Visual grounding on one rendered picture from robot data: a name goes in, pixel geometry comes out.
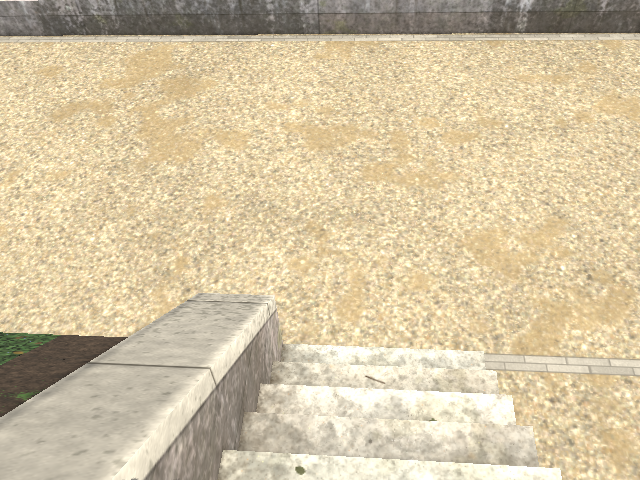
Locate stairs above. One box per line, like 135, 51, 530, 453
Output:
217, 344, 562, 480

